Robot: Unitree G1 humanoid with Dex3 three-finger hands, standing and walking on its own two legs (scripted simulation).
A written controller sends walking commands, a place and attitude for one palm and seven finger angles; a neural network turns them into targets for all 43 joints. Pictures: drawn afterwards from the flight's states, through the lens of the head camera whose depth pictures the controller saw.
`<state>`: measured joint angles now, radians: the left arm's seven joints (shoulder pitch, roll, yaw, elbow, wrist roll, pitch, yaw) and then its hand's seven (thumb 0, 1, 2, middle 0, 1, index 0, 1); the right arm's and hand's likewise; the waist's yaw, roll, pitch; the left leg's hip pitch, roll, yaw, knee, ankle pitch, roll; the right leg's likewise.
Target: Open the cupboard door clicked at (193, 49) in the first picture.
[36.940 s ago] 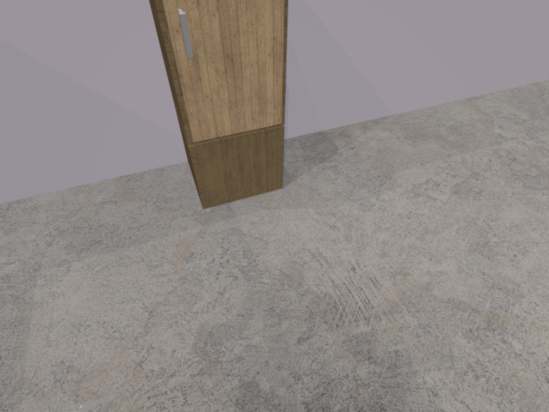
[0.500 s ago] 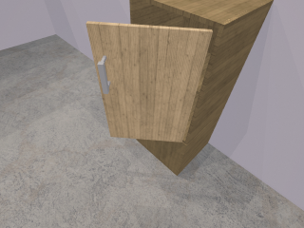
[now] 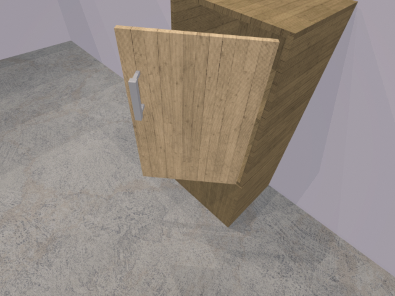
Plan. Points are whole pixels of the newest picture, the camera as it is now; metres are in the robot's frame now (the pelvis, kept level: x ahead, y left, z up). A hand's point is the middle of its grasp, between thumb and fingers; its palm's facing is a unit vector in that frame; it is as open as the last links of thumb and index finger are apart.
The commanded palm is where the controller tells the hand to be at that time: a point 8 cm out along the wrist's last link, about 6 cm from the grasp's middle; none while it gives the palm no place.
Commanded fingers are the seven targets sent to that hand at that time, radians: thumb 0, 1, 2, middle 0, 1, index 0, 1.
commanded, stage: look again from close up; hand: left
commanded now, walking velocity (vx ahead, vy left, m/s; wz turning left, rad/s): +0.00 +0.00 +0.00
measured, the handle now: (138, 96) +0.59 +0.21 +0.08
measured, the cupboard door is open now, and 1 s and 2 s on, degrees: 41 41 41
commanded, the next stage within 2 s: shuffle to correct the standing spot in 0.10 s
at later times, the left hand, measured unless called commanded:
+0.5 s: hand out of the picture -0.02 +0.17 -0.19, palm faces +0.06 -0.99 -0.15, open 7.4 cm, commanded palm none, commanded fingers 0.00 0.90 0.90 -0.20 -0.30 -0.20 -0.30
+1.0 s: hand out of the picture +0.05 +0.17 -0.17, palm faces +0.01 -0.98 -0.22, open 7.3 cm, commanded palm none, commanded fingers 0.00 0.90 0.90 -0.20 -0.30 -0.20 -0.30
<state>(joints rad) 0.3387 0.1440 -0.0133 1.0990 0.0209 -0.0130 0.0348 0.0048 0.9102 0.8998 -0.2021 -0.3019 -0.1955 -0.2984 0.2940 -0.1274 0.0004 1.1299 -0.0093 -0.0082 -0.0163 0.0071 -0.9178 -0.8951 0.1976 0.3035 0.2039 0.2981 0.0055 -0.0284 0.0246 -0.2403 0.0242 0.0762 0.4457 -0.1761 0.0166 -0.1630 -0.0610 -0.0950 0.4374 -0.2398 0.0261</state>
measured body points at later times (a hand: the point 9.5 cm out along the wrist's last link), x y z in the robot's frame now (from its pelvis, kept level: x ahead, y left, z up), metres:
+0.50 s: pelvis +0.03 +0.01 -0.01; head +0.03 +0.03 +0.44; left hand -0.02 +0.22 -0.17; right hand +0.00 -0.20 -0.16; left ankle +0.04 +0.11 -0.74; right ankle +0.00 -0.13 -0.74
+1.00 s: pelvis +0.01 -0.01 +0.00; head +0.02 -0.01 +0.45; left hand +0.05 +0.22 -0.16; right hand +0.04 -0.24 -0.16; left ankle +0.04 +0.11 -0.74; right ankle +0.00 -0.13 -0.74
